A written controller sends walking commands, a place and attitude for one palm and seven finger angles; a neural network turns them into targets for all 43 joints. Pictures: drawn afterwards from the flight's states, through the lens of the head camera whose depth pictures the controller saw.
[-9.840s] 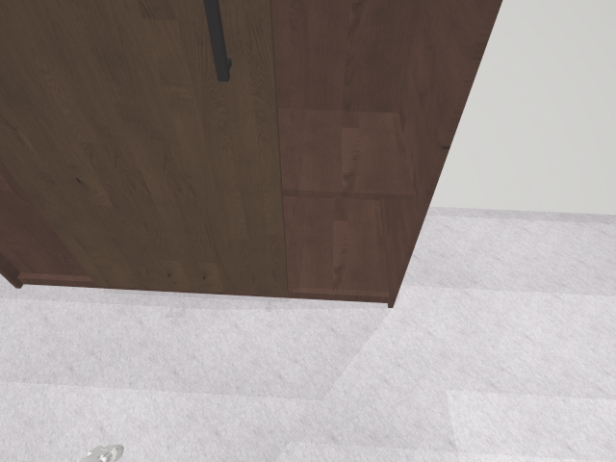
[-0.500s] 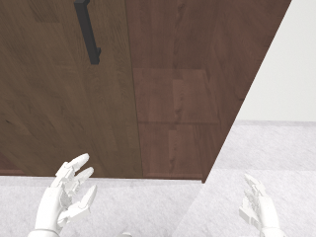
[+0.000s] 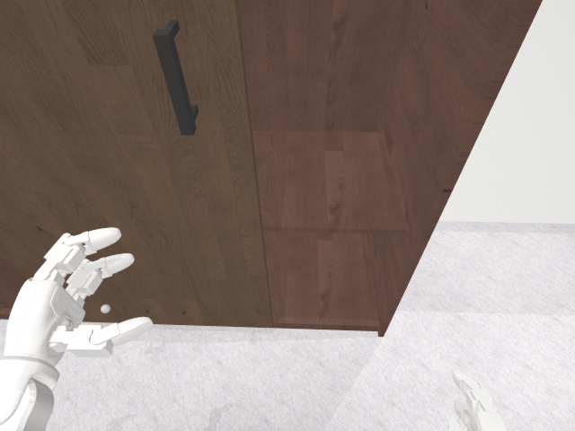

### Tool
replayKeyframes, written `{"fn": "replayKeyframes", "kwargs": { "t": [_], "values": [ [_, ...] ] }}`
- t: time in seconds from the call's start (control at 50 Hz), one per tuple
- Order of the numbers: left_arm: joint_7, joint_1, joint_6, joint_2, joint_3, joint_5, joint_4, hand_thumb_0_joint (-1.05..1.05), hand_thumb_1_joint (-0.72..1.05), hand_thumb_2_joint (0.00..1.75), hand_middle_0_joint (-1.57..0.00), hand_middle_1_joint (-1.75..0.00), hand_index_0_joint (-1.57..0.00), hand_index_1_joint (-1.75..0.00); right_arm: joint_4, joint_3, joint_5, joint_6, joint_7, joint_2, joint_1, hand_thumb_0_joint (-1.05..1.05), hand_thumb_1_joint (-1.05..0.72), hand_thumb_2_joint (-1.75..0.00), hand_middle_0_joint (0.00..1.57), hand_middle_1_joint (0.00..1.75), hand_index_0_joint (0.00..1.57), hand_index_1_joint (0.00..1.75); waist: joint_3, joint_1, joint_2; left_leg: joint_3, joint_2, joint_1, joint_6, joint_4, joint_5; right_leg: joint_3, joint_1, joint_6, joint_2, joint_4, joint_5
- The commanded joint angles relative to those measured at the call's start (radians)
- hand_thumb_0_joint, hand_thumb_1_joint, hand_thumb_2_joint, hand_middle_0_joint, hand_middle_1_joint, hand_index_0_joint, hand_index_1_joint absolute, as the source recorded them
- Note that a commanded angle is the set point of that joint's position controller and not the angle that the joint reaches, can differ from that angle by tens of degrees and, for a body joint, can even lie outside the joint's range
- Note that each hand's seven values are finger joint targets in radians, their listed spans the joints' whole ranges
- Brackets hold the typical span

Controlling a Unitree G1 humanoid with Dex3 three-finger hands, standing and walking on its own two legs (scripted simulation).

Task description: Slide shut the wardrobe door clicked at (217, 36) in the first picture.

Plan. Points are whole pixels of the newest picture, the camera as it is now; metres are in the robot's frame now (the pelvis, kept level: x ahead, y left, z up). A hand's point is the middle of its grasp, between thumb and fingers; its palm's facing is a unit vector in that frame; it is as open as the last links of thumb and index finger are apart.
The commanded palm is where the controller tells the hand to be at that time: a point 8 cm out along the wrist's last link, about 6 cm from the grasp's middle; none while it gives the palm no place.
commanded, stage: raise the hand with hooked fingers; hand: left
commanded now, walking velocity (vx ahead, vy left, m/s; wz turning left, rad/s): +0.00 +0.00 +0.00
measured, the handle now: (180, 80) +0.54 +0.19 +0.23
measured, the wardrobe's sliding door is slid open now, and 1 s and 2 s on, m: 0.38 0.38 0.38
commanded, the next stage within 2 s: move the hooked fingers beside the handle in 1.16 s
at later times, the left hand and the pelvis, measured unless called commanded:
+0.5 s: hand (22, 237) +0.25 +0.28 +0.21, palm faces +0.10 -0.99 -0.08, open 13.9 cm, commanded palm +0.22 +0.33 +0.23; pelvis +0.00 +0.01 +0.02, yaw +1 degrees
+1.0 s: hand (13, 208) +0.27 +0.28 +0.24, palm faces +0.09 -0.99 -0.08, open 14.0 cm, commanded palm +0.23 +0.33 +0.25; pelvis +0.00 +0.01 +0.02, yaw +1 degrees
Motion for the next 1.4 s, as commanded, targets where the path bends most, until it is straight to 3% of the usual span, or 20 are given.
{"fn": "replayKeyframes", "kwargs": {
  "t": [0.0,0.04,0.06,0.24,0.34,0.54,0.6,0.66,0.68,0.74,0.82,0.84,0.96,1.08,1.16,1.18,1.24,1.28,1.34,1.38],
  "values": [
    [-0.003,-0.164,-0.016,0.199,0.108,-0.02,-0.208,0.0,-0.22,0.42,-0.28,-1.02,-0.28,-1.02,-0.17,-0.038,0.013,-0.079,-0.013,-0.117,-0.145,0.0,-0.9,-0.9,0.2,0.3,0.2,0.3,-0.116,0.039,-0.006,0.015,-0.054,0.198,0.059,-0.107,0.162,0.011,-0.017,0.043,0.017,-0.176,0.322],
    [0.001,-0.216,0.007,0.238,0.126,-0.009,-0.247,0.0,-0.27,0.4,-0.28,-1.05,-0.28,-1.05,-0.169,-0.035,0.012,-0.079,-0.019,-0.121,-0.15,0.0,-0.9,-0.9,0.2,0.3,0.2,0.3,-0.145,0.044,0.04,0.02,-0.057,0.239,0.061,-0.119,0.191,0.0,0.009,0.035,0.024,-0.185,0.333],
    [0.003,-0.246,0.017,0.221,0.107,-0.007,-0.267,0.0,-0.29,0.39,-0.29,-1.07,-0.29,-1.07,-0.172,-0.03,0.013,-0.079,-0.02,-0.114,-0.152,0.0,-0.9,-0.9,0.2,0.3,0.2,0.3,-0.138,0.04,0.055,0.018,-0.056,0.253,0.06,-0.133,0.199,-0.01,0.013,0.032,0.024,-0.193,0.34],
    [-0.025,-0.392,0.168,0.302,0.179,-0.017,-0.204,0.0,-0.5,0.3,-0.3,-1.2,-0.3,-1.2,-0.165,-0.005,0.022,-0.048,-0.029,-0.116,-0.194,0.0,-0.9,-0.9,0.2,0.3,0.2,0.3,-0.127,0.066,0.037,0.017,-0.057,0.332,0.058,-0.203,0.255,-0.026,0.096,0.023,0.041,-0.265,0.405],
    [-0.052,-0.537,0.262,0.322,0.169,-0.017,-0.176,0.0,-0.5,0.3,-0.3,-1.2,-0.3,-1.2,-0.17,0.013,0.031,-0.012,-0.035,-0.111,-0.226,0.0,-0.9,-0.9,0.2,0.3,0.2,0.3,-0.121,0.054,0.052,0.012,-0.056,0.368,0.055,-0.236,0.24,-0.024,0.108,0.021,0.045,-0.309,0.38],
    [-0.086,-0.73,0.372,0.459,0.244,-0.013,-0.098,0.0,-0.5,0.3,-0.3,-1.2,-0.3,-1.2,-0.18,0.033,0.042,0.042,-0.036,-0.114,-0.275,0.0,-0.9,-0.9,0.2,0.3,0.2,0.3,-0.138,0.064,0.063,0.0,-0.062,0.396,0.055,-0.274,0.22,-0.014,0.135,0.014,0.041,-0.365,0.341],
    [-0.102,-0.792,0.4,0.478,0.244,-0.017,-0.076,0.0,-0.5,0.3,-0.3,-1.2,-0.3,-1.2,-0.185,0.034,0.048,0.05,-0.034,-0.118,-0.285,0.0,-0.9,-0.9,0.2,0.3,0.2,0.3,-0.134,0.058,0.046,-0.005,-0.062,0.398,0.058,-0.281,0.22,-0.011,0.132,0.014,0.035,-0.372,0.346],
    [-0.115,-0.821,0.423,0.486,0.233,-0.013,-0.061,0.0,-0.5,0.3,-0.3,-1.2,-0.3,-1.2,-0.191,0.035,0.052,0.055,-0.029,-0.118,-0.288,0.0,-0.9,-0.9,0.2,0.3,0.2,0.3,-0.141,0.058,0.079,-0.003,-0.063,0.399,0.056,-0.282,0.214,-0.007,0.132,0.013,0.031,-0.376,0.33],
    [-0.12,-0.789,0.429,0.457,0.216,-0.018,-0.028,0.0,-0.5,0.3,-0.3,-1.2,-0.3,-1.2,-0.193,0.035,0.056,0.057,-0.026,-0.117,-0.284,0.0,-0.9,-0.9,0.2,0.3,0.2,0.3,-0.117,0.053,0.038,-0.006,-0.061,0.39,0.056,-0.284,0.203,-0.01,0.123,0.014,0.033,-0.377,0.324],
    [-0.135,-0.721,0.443,0.467,0.237,-0.025,-0.008,0.0,-0.5,0.3,-0.3,-1.2,-0.3,-1.2,-0.199,0.027,0.058,0.062,-0.016,-0.127,-0.28,0.0,-0.9,-0.9,0.2,0.3,0.2,0.3,-0.135,0.064,0.01,0.002,-0.061,0.385,0.057,-0.268,0.217,0.001,0.129,0.019,0.029,-0.371,0.353],
    [-0.114,-0.779,0.431,0.491,0.257,-0.022,-0.095,0.0,-0.5,0.3,-0.3,-1.2,-0.3,-1.2,-0.212,0.024,0.057,0.061,-0.017,-0.126,-0.285,0.0,-0.9,-0.9,0.2,0.3,0.2,0.3,-0.152,0.062,0.054,0.0,-0.063,0.399,0.055,-0.273,0.209,-0.007,0.117,0.018,0.035,-0.364,0.325],
    [-0.104,-0.766,0.424,0.516,0.287,-0.023,-0.091,0.0,-0.5,0.3,-0.3,-1.2,-0.3,-1.2,-0.207,0.023,0.052,0.059,-0.017,-0.128,-0.282,0.0,-0.9,-0.9,0.2,0.3,0.2,0.3,-0.145,0.07,0.037,0.001,-0.063,0.384,0.055,-0.268,0.203,0.001,0.124,0.017,0.033,-0.37,0.314],
    [-0.08,-0.796,0.406,0.493,0.268,-0.012,-0.124,0.0,-0.5,0.3,-0.3,-1.2,-0.3,-1.2,-0.202,0.023,0.05,0.053,-0.025,-0.122,-0.28,0.0,-0.9,-0.9,0.2,0.3,0.2,0.3,-0.139,0.06,0.078,0.009,-0.062,0.39,0.057,-0.273,0.191,0.006,0.119,0.016,0.029,-0.372,0.299],
    [-0.091,-0.791,0.424,0.474,0.246,-0.009,-0.095,0.0,-0.5,0.3,-0.3,-1.2,-0.3,-1.2,-0.198,0.023,0.052,0.052,-0.03,-0.122,-0.273,0.0,-0.9,-0.9,0.2,0.3,0.2,0.3,-0.132,0.054,0.046,0.009,-0.064,0.395,0.059,-0.267,0.208,-0.002,0.118,0.021,0.034,-0.366,0.337],
    [-0.099,-0.792,0.431,0.492,0.26,-0.012,-0.107,0.0,-0.5,0.3,-0.3,-1.2,-0.3,-1.2,-0.202,0.024,0.05,0.054,-0.028,-0.12,-0.274,0.0,-0.9,-0.9,0.2,0.3,0.2,0.3,-0.156,0.06,0.068,0.011,-0.065,0.403,0.059,-0.26,0.24,0.0,0.131,0.02,0.031,-0.357,0.377],
    [-0.1,-0.782,0.432,0.472,0.249,-0.013,-0.089,0.0,-0.5,0.3,-0.3,-1.2,-0.3,-1.2,-0.201,0.025,0.051,0.056,-0.028,-0.118,-0.273,0.0,-0.9,-0.9,0.2,0.3,0.2,0.3,-0.144,0.055,0.037,0.01,-0.066,0.402,0.061,-0.258,0.244,-0.005,0.129,0.022,0.035,-0.355,0.389],
    [-0.102,-0.775,0.435,0.489,0.266,-0.015,-0.08,0.0,-0.5,0.3,-0.3,-1.2,-0.3,-1.2,-0.2,0.023,0.049,0.058,-0.026,-0.121,-0.273,0.0,-0.9,-0.9,0.2,0.3,0.2,0.3,-0.156,0.062,0.029,0.012,-0.067,0.407,0.061,-0.25,0.258,-0.003,0.134,0.023,0.037,-0.354,0.407],
    [-0.102,-0.819,0.436,0.449,0.221,-0.014,-0.071,0.0,-0.5,0.3,-0.3,-1.2,-0.3,-1.2,-0.199,0.025,0.053,0.058,-0.026,-0.115,-0.274,0.0,-0.9,-0.9,0.2,0.3,0.2,0.3,-0.143,0.048,0.03,0.01,-0.066,0.413,0.061,-0.251,0.251,-0.004,0.113,0.024,0.036,-0.353,0.405],
    [-0.093,-0.875,0.436,0.464,0.215,0.002,-0.009,0.0,-0.5,0.3,-0.3,-1.2,-0.3,-1.2,-0.184,0.023,0.052,0.061,-0.03,-0.122,-0.265,0.0,-0.9,-0.9,0.2,0.3,0.2,0.3,-0.129,0.043,0.026,0.013,-0.068,0.405,0.062,-0.247,0.235,-0.001,0.1,0.025,0.038,-0.361,0.382],
    [-0.087,-0.941,0.426,0.433,0.171,0.012,-0.036,0.0,-0.5,0.3,-0.3,-1.2,-0.3,-1.2,-0.19,0.024,0.052,0.057,-0.031,-0.117,-0.269,0.0,-0.9,-0.9,0.2,0.3,0.2,0.3,-0.157,0.034,0.062,0.007,-0.069,0.427,0.062,-0.248,0.245,-0.001,0.101,0.02,0.035,-0.353,0.389]
  ]
}}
